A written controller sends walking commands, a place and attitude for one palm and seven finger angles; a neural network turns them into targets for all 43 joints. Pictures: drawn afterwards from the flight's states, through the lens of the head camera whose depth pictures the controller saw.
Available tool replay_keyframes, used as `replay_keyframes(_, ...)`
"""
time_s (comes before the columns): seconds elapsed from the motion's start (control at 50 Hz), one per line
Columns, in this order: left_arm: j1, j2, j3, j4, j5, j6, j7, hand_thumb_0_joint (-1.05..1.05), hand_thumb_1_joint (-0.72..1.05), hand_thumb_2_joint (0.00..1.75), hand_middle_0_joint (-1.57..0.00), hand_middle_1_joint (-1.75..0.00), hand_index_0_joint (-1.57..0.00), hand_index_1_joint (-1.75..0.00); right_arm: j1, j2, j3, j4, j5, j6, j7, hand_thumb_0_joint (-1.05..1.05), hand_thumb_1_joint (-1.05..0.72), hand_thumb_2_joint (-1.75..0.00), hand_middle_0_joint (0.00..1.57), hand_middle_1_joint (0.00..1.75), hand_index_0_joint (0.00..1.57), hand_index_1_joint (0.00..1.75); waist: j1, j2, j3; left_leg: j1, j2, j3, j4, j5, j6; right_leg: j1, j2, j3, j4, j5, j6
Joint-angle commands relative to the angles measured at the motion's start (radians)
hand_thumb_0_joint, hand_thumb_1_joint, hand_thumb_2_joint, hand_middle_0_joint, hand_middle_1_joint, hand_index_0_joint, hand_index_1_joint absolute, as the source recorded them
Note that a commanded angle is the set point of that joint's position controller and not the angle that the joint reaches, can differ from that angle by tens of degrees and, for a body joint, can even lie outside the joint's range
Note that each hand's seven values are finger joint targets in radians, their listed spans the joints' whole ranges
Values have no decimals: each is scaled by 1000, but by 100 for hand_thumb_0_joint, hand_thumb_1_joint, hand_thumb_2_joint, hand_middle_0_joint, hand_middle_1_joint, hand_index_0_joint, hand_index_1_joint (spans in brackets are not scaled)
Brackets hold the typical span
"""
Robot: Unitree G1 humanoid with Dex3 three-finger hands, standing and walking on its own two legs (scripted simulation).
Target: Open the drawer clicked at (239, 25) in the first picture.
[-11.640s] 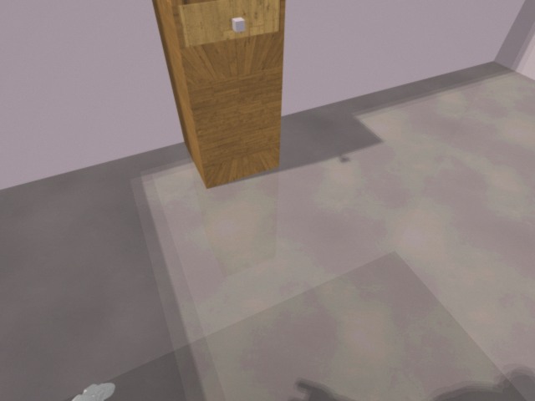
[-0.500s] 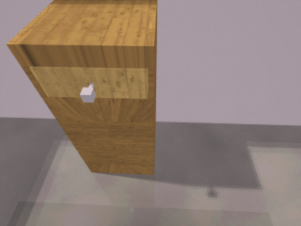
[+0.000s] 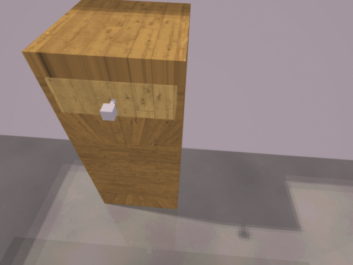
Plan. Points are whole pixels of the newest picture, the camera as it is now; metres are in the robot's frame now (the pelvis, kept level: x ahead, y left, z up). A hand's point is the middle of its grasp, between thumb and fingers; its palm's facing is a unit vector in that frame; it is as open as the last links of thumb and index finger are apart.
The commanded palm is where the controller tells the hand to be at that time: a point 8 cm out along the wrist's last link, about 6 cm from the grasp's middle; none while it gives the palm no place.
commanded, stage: look again from close up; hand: left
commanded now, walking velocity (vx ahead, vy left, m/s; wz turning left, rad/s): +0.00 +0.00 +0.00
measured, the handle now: (110, 108) +0.53 +0.25 +0.04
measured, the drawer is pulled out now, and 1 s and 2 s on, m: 0.00 0.00 0.00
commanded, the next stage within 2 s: raise the hand with hooked fingers in 0.50 s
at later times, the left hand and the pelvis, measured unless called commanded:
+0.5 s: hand out of the picture +0.04 +0.20 -0.17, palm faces +0.01 -0.97 -0.24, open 7.3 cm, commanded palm none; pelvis +0.02 +0.02 +0.00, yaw -1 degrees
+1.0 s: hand (98, 233) +0.19 +0.20 -0.04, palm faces -0.10 -0.29 -0.95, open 8.5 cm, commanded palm +0.18 +0.24 +0.00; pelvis +0.02 +0.00 -0.02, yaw -4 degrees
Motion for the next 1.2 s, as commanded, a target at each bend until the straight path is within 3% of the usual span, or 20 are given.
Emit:
replay_keyframes(0.0,28,159,25,-54,5,-44,22,0,90,90,-20,-30,-20,-30,57,-72,-27,-89,-5,-9,7,0,-90,-90,20,30,20,30,-52,88,36,-55,28,-52,65,-71,7,-96,-213,283,-122,-304,-45)
replay_keyframes(0.04,9,147,25,-60,1,-45,15,0,90,90,-20,-30,-20,-30,131,-76,-25,-80,-7,-14,10,0,-90,-90,20,30,20,30,-67,81,-20,-21,48,-58,30,-37,21,-92,-162,202,-64,-272,-38)
replay_keyframes(0.16,27,76,10,-35,-5,-39,4,0,90,90,-20,-30,-20,-30,98,-98,-17,-84,-5,-28,3,0,-90,-90,20,30,20,30,-31,-28,109,-155,78,-119,-95,-36,46,-20,-111,161,-9,-140,-10)
replay_keyframes(0.24,29,74,11,-31,-8,-38,6,0,90,90,-20,-30,-20,-30,100,-105,-11,-61,-5,-39,-1,0,-90,-90,20,30,20,30,-20,24,100,-134,83,-114,-123,50,44,37,-113,143,22,-17,-7)
replay_keyframes(0.56,-9,99,18,-30,-11,-32,8,0,90,90,-20,-30,-20,-30,69,-117,-4,-4,-5,-37,-8,0,-90,-90,20,30,20,30,-14,0,48,-34,85,-85,-115,201,37,113,-129,139,28,152,-1)
replay_keyframes(0.58,70,146,25,6,0,-41,48,0,90,90,-20,-30,-20,-30,-51,-163,-27,-75,10,-35,3,0,-90,-90,20,30,20,30,32,-231,94,-129,114,-42,85,206,10,89,-174,157,37,526,31)
replay_keyframes(0.6,-780,451,-2,-1424,198,-215,47,0,88,89,-20,-32,-20,-32,-81,-330,-37,-424,55,-177,-45,0,-90,-90,20,30,20,30,-73,96,-387,107,-13,-44,-41,289,56,137,-53,265,104,324,4)
replay_keyframes(0.62,-333,402,34,-1155,214,-132,120,0,85,88,-20,-33,-20,-33,-172,-258,-37,-394,36,-266,-81,0,-90,-90,20,30,20,30,12,253,-325,129,5,-25,-46,431,48,106,-36,167,113,97,-20)
replay_keyframes(0.64,-283,324,21,-1137,152,-70,184,0,83,87,-21,-34,-21,-34,-151,-261,-58,-337,53,-296,-85,0,-90,-90,20,30,20,30,-1,326,-241,70,9,-20,-43,314,5,32,-33,121,115,-16,-10)
replay_keyframes(0.66,-12,126,-88,-1015,195,18,194,0,81,86,-21,-36,-21,-36,-129,-191,-44,-343,63,-302,-80,0,-90,-90,20,30,20,30,-4,215,-172,3,15,-43,-53,278,-1,-3,-23,107,121,-29,3)
replay_keyframes(0.68,-134,154,-96,-1178,234,14,202,0,78,85,-21,-37,-21,-37,-183,-222,-42,-424,62,-316,-71,0,-90,-90,20,30,20,30,-11,150,-68,-54,9,-71,-49,218,4,-40,-26,110,104,-21,2)
replay_keyframes(0.7,-103,240,-34,-1196,326,3,228,0,76,84,-21,-39,-21,-39,-199,-260,-52,-436,39,-312,-71,0,-90,-90,20,30,20,30,-14,67,-117,-59,3,-73,-9,205,16,-69,-16,121,108,-29,-5)
replay_keyframes(0.72,-78,256,-42,-1189,421,-3,254,0,74,83,-21,-40,-21,-40,-222,-270,-50,-468,16,-298,-63,0,-90,-90,20,30,20,30,-24,1,-65,-113,-12,-76,25,187,21,-126,-9,118,114,-50,-9)
replay_keyframes(0.76,97,235,-25,-1124,577,13,290,0,69,81,-22,-43,-22,-43,-233,-257,-73,-547,-5,-241,-28,0,-90,-90,20,30,20,30,32,-149,-89,-184,-34,-64,69,207,16,-127,-5,123,128,-102,-11)
replay_keyframes(0.82,434,164,-56,-1078,789,21,316,0,62,78,-22,-48,-22,-48,-309,-257,-97,-639,-29,-115,38,0,-90,-90,20,30,20,30,116,-217,-52,-297,-36,-19,96,181,-1,-104,-5,138,158,-46,-25)
replay_keyframes(0.86,424,181,-65,-1158,883,-6,316,0,57,76,-22,-51,-22,-51,-354,-263,-91,-690,-18,-32,86,0,-90,-90,20,30,20,30,136,-200,-89,-339,-41,-6,114,217,-6,-80,-9,170,203,62,-32)
replay_keyframes(0.94,245,324,47,-1334,1013,-47,380,0,48,72,-23,-57,-23,-57,-392,-249,-83,-751,-26,37,104,0,-90,-90,20,30,20,30,134,-72,-178,-323,-67,0,167,151,7,-69,-5,215,230,52,-30)
replay_keyframes(1.04,-223,449,116,-1543,1108,-78,499,0,36,67,-24,-64,-24,-64,-353,-219,-90,-738,-72,60,64,0,-90,-90,20,30,20,30,50,51,-356,-184,-79,-44,284,111,30,-213,-11,308,243,-14,-24)
replay_keyframes(1.1,-257,418,73,-1545,1065,-119,508,0,29,64,-24,-69,-24,-69,-346,-216,-90,-727,-68,42,44,0,-90,-90,20,30,20,30,15,118,-381,-109,-71,-48,327,128,35,-276,-16,259,255,0,-20)
replay_keyframes(1.18,-260,396,42,-1446,1024,-102,457,0,20,60,-25,-75,-25,-75,-365,-217,-76,-704,-73,44,43,0,-90,-90,20,30,20,30,0,71,-313,-150,-63,-55,303,137,35,-237,-15,202,242,44,-4)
